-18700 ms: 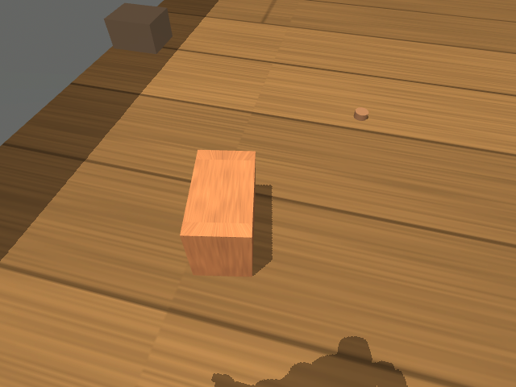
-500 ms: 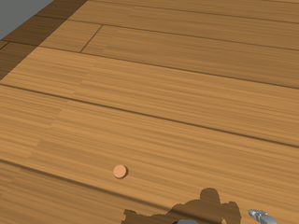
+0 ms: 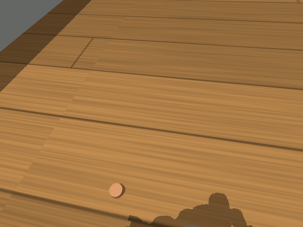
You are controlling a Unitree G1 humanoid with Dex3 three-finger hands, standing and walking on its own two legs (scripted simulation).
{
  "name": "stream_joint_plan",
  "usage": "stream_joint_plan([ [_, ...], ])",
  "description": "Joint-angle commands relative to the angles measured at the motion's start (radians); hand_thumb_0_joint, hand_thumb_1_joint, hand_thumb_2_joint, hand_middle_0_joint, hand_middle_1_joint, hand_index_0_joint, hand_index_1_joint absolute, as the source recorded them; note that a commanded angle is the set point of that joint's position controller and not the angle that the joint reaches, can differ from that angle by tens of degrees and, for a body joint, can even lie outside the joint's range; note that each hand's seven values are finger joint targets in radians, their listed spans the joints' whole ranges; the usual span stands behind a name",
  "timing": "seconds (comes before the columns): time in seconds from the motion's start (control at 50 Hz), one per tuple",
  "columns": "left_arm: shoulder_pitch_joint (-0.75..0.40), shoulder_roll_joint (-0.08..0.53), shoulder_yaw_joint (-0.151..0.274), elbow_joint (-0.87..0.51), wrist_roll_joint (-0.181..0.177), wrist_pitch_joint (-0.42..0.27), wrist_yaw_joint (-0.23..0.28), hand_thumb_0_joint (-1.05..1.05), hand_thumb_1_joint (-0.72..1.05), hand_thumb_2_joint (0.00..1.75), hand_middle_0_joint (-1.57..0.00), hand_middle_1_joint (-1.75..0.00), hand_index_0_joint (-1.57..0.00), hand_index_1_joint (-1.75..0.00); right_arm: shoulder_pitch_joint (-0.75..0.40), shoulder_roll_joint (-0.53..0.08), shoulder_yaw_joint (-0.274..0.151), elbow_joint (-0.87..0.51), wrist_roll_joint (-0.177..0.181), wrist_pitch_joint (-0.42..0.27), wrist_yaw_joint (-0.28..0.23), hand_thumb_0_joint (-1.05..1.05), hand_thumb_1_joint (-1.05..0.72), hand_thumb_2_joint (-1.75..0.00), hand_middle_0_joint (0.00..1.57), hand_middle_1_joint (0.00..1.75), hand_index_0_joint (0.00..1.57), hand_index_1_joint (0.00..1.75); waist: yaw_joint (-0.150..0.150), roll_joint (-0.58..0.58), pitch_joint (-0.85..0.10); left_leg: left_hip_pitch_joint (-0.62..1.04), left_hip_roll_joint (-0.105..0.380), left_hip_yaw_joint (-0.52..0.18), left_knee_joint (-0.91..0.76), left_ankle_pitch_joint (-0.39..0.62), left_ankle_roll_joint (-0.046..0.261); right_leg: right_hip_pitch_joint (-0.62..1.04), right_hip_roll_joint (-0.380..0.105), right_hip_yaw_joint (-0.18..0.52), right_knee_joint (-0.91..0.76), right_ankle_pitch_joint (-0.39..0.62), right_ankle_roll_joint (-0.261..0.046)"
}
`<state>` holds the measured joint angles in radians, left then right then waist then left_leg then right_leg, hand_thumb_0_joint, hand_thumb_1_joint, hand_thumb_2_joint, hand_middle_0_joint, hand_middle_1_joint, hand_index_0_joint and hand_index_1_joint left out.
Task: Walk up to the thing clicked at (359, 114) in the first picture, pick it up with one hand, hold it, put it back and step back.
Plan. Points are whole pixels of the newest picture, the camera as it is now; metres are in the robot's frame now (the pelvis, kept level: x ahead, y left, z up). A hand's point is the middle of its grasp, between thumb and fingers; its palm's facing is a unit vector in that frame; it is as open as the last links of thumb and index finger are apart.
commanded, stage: walk up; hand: left
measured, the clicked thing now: (116, 190) +0.43 +0.27 -0.75
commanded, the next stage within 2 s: none
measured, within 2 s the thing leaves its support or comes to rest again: neither
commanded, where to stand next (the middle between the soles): +0.04 +0.03 m, yaw +1 degrees
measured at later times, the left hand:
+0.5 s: hand out of the picture +0.11 +0.33 -0.17, palm faces +0.01 -0.94 -0.35, open 7.3 cm
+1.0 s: hand out of the picture +0.06 +0.31 -0.15, palm faces -0.05 -0.94 -0.33, open 7.4 cm
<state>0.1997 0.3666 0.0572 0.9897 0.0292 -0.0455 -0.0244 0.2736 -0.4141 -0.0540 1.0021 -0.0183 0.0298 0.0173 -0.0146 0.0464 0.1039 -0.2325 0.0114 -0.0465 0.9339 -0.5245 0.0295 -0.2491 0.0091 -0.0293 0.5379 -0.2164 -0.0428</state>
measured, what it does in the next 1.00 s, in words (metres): steps on the spot: left foot, then right foot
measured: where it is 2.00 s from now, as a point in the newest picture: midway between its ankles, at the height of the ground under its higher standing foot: outside the picture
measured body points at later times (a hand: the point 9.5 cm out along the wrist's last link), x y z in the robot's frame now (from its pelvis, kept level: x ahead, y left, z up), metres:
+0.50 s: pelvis -0.02 +0.06 -0.01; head +0.05 +0.09 +0.43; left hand +0.11 +0.37 -0.14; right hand +0.08 -0.25 -0.11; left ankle +0.05 +0.16 -0.73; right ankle -0.04 -0.09 -0.66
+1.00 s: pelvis -0.01 +0.05 +0.00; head -0.01 +0.06 +0.45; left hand +0.06 +0.35 -0.13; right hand +0.04 -0.25 -0.12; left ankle +0.05 +0.16 -0.73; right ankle -0.06 -0.07 -0.73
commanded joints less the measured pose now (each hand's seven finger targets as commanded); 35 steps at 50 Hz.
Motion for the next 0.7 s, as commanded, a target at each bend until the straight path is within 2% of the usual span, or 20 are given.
stream_joint_plan([
  [0.0,-0.003,0.261,0.053,-0.088,-0.017,-0.036,0.040,0.00,0.90,0.90,-0.20,-0.30,-0.20,-0.30,0.044,-0.158,-0.038,-0.073,0.007,-0.019,-0.002,0.00,-0.90,-0.90,0.20,0.30,0.20,0.30,0.006,-0.114,-0.055,-0.198,0.038,-0.107,0.055,0.093,0.001,0.105,-0.258,0.276,-0.277,0.084,-0.116],
  [0.1,-0.061,0.242,0.045,-0.132,-0.024,-0.021,0.060,0.00,0.90,0.90,-0.20,-0.30,-0.20,-0.30,0.032,-0.134,-0.037,-0.089,0.013,0.010,-0.013,0.00,-0.90,-0.90,0.20,0.30,0.20,0.30,0.004,-0.155,-0.064,-0.094,0.011,-0.077,-0.060,0.140,-0.040,0.012,-0.278,0.142,-0.156,0.600,-0.148],
  [0.16,-0.092,0.259,0.050,-0.160,-0.027,0.010,0.060,0.00,0.90,0.90,-0.20,-0.30,-0.20,-0.30,0.029,-0.154,-0.047,-0.104,0.008,0.013,-0.022,0.00,-0.90,-0.90,0.20,0.30,0.20,0.30,0.002,-0.236,-0.086,-0.090,-0.003,-0.014,-0.075,0.149,-0.042,-0.003,-0.275,0.130,-0.081,0.610,-0.160],
  [0.24,-0.137,0.269,0.051,-0.187,-0.028,0.046,0.059,0.00,0.90,0.90,-0.20,-0.30,-0.20,-0.30,0.043,-0.168,-0.054,-0.116,0.006,0.006,-0.025,0.00,-0.90,-0.90,0.20,0.30,0.20,0.30,-0.018,-0.224,-0.135,-0.041,-0.019,0.052,-0.239,0.228,-0.019,-0.020,-0.255,0.131,0.055,0.449,-0.135],
  [0.26,-0.138,0.263,0.048,-0.188,-0.034,0.054,0.060,0.00,0.90,0.90,-0.20,-0.30,-0.20,-0.30,0.051,-0.165,-0.057,-0.112,0.006,-0.002,-0.026,0.00,-0.90,-0.90,0.20,0.30,0.20,0.30,-0.028,-0.190,-0.149,-0.007,-0.024,0.063,-0.366,0.332,-0.013,-0.013,-0.233,0.120,0.119,0.401,-0.112],
  [0.28,-0.124,0.237,0.041,-0.185,-0.044,0.060,0.060,0.00,0.90,0.90,-0.20,-0.30,-0.20,-0.30,0.042,-0.190,-0.064,-0.116,-0.003,-0.009,-0.029,0.00,-0.90,-0.90,0.20,0.30,0.20,0.30,-0.025,-0.098,-0.155,0.015,0.017,0.007,-0.437,0.555,0.000,-0.032,-0.179,0.097,0.200,0.302,-0.062],
  [0.3,-0.098,0.194,0.033,-0.195,-0.057,0.067,0.062,0.00,0.90,0.90,-0.20,-0.30,-0.20,-0.30,-0.004,-0.262,-0.081,-0.149,-0.018,-0.014,-0.031,0.00,-0.90,-0.90,0.20,0.30,0.20,0.30,-0.004,0.096,-0.154,0.016,0.194,-0.249,-0.491,0.796,0.071,-0.107,-0.028,0.041,0.368,0.105,0.004],
  [0.32,-0.079,0.178,0.033,-0.181,-0.062,0.080,0.072,0.00,0.90,0.90,-0.20,-0.30,-0.20,-0.30,-0.043,-0.283,-0.080,-0.173,-0.014,-0.019,-0.028,0.00,-0.90,-0.90,0.20,0.30,0.20,0.30,0.009,0.157,-0.155,0.037,0.290,-0.382,-0.527,0.878,0.164,-0.186,0.086,0.070,0.519,-0.396,0.013],
  [0.34,-0.059,0.204,0.037,-0.166,-0.051,0.088,0.083,0.00,0.90,0.90,-0.20,-0.30,-0.20,-0.30,-0.035,-0.328,-0.093,-0.173,-0.007,-0.020,-0.027,0.00,-0.90,-0.90,0.20,0.30,0.20,0.30,-0.019,0.194,-0.198,0.000,0.362,-0.472,-0.541,0.815,0.255,-0.154,0.075,0.158,0.642,-0.493,0.013],
  [0.36,-0.073,0.225,0.041,-0.150,-0.048,0.091,0.085,0.00,0.90,0.90,-0.20,-0.30,-0.20,-0.30,-0.052,-0.292,-0.090,-0.177,-0.007,-0.019,-0.030,0.00,-0.90,-0.90,0.20,0.30,0.20,0.30,-0.013,0.147,-0.151,-0.064,0.324,-0.431,-0.553,0.740,0.237,-0.155,0.070,0.204,0.700,-0.456,0.010],
  [0.4,-0.038,0.224,0.049,-0.127,-0.053,0.095,0.074,0.00,0.90,0.90,-0.20,-0.30,-0.20,-0.30,-0.138,-0.218,-0.070,-0.209,-0.012,-0.020,-0.040,0.00,-0.90,-0.90,0.20,0.30,0.20,0.30,0.025,0.103,-0.147,-0.012,0.196,-0.224,-0.507,0.644,0.149,-0.210,0.068,0.212,0.719,-0.334,0.009],
  [0.42,0.002,0.222,0.046,-0.116,-0.052,0.091,0.071,0.00,0.90,0.90,-0.20,-0.30,-0.20,-0.30,-0.147,-0.213,-0.067,-0.213,-0.009,-0.027,-0.041,0.00,-0.90,-0.90,0.20,0.30,0.20,0.30,0.047,0.115,-0.166,0.043,0.189,-0.195,-0.492,0.597,0.142,-0.241,0.066,0.201,0.710,-0.292,0.007],
  [0.46,0.023,0.215,0.044,-0.105,-0.041,0.079,0.059,0.00,0.90,0.90,-0.20,-0.30,-0.20,-0.30,-0.112,-0.196,-0.064,-0.200,-0.004,-0.041,-0.039,0.00,-0.90,-0.90,0.20,0.30,0.20,0.30,0.029,0.101,-0.227,0.167,0.197,-0.216,-0.501,0.374,0.148,-0.237,0.039,0.179,0.574,-0.264,0.028],
  [0.48,-0.007,0.215,0.041,-0.106,-0.034,0.067,0.052,0.00,0.90,0.90,-0.20,-0.30,-0.20,-0.30,-0.089,-0.185,-0.061,-0.192,-0.007,-0.046,-0.036,0.00,-0.90,-0.90,0.20,0.30,0.20,0.30,-0.001,0.083,-0.231,0.214,0.191,-0.230,-0.508,0.306,0.144,-0.238,0.024,0.166,0.462,-0.273,0.045],
  [0.54,-0.052,0.215,0.037,-0.109,-0.015,0.043,0.036,0.00,0.90,0.90,-0.20,-0.30,-0.20,-0.30,-0.048,-0.230,-0.071,-0.186,-0.026,-0.051,-0.024,0.00,-0.90,-0.90,0.20,0.30,0.20,0.30,-0.042,0.104,-0.189,0.176,0.237,-0.268,-0.565,0.058,0.182,-0.168,0.010,0.115,0.227,-0.365,0.056],
  [0.58,-0.009,0.217,0.040,-0.086,-0.006,0.033,0.033,0.00,0.90,0.90,-0.20,-0.30,-0.20,-0.30,-0.075,-0.245,-0.069,-0.190,-0.031,-0.042,-0.017,0.00,-0.90,-0.90,0.20,0.30,0.20,0.30,-0.024,0.124,-0.133,0.081,0.244,-0.250,-0.570,0.043,0.190,-0.081,0.003,0.070,0.085,-0.384,0.036],
  [0.62,0.074,0.187,0.040,-0.037,0.000,0.022,0.033,0.00,0.90,0.90,-0.20,-0.30,-0.20,-0.30,-0.118,-0.233,-0.057,-0.196,-0.021,-0.037,-0.013,0.00,-0.90,-0.90,0.20,0.30,0.20,0.30,0.027,0.104,-0.104,-0.038,0.207,-0.171,-0.518,0.137,0.142,0.085,0.017,0.024,-0.157,-0.193,0.006],
  [0.64,0.086,0.198,0.045,-0.024,0.008,0.014,0.035,0.00,0.90,0.90,-0.20,-0.30,-0.20,-0.30,-0.126,-0.200,-0.043,-0.195,-0.008,-0.037,-0.012,0.00,-0.90,-0.90,0.20,0.30,0.20,0.30,0.040,0.069,-0.094,-0.109,0.177,-0.133,-0.471,0.200,0.097,0.160,-0.001,0.072,-0.198,-0.111,-0.017],
  [0.66,0.081,0.238,0.055,-0.033,0.019,0.007,0.035,0.00,0.90,0.90,-0.20,-0.30,-0.20,-0.30,-0.139,-0.158,-0.030,-0.205,0.006,-0.042,-0.012,0.00,-0.90,-0.90,0.20,0.30,0.20,0.30,0.043,-0.043,-0.083,-0.188,0.122,-0.084,-0.379,0.231,0.043,0.182,-0.091,0.250,-0.241,-0.177,-0.062],
  [0.68,0.026,0.274,0.052,-0.051,0.016,0.006,0.034,0.00,0.90,0.90,-0.20,-0.30,-0.20,-0.30,-0.186,-0.119,-0.017,-0.209,0.013,-0.048,-0.009,0.00,-0.90,-0.90,0.20,0.30,0.20,0.30,0.043,-0.157,-0.025,-0.232,0.000,0.017,-0.311,0.132,-0.012,0.065,-0.219,0.452,-0.279,-0.311,-0.125],
])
